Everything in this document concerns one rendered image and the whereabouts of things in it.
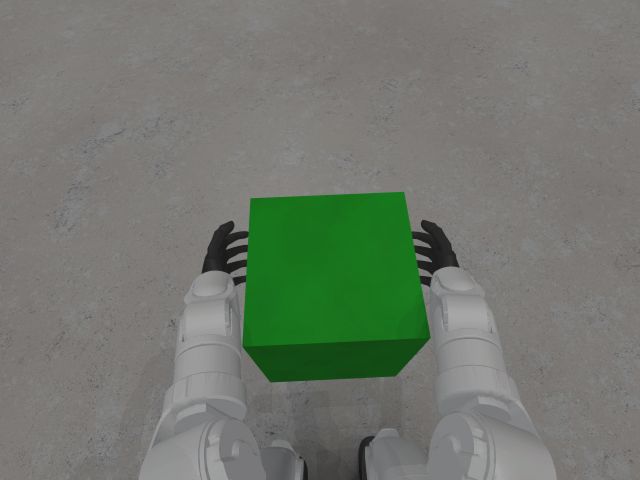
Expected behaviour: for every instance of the right robot upper arm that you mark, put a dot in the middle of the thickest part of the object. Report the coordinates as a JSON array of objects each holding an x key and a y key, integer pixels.
[{"x": 468, "y": 445}]

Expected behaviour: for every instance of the robot left forearm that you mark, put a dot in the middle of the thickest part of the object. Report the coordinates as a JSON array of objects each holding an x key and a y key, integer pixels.
[{"x": 207, "y": 374}]

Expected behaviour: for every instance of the robot left hand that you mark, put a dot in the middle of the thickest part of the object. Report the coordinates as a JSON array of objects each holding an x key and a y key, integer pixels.
[{"x": 217, "y": 256}]

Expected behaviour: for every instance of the left robot upper arm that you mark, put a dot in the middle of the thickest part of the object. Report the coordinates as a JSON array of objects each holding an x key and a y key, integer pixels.
[{"x": 222, "y": 448}]

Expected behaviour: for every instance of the robot right forearm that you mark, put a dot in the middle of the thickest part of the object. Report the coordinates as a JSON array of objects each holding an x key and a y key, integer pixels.
[{"x": 471, "y": 368}]

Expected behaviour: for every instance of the carton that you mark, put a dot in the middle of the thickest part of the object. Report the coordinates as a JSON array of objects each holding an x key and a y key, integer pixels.
[{"x": 332, "y": 287}]

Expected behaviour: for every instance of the robot right hand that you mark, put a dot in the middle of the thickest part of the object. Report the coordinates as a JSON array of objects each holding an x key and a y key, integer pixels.
[{"x": 440, "y": 253}]

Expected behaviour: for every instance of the robot right thigh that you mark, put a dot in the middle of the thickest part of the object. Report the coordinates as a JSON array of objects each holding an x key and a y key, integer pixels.
[{"x": 395, "y": 458}]

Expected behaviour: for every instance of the robot right shin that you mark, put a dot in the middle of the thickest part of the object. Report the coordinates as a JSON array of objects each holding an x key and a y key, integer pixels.
[{"x": 386, "y": 433}]

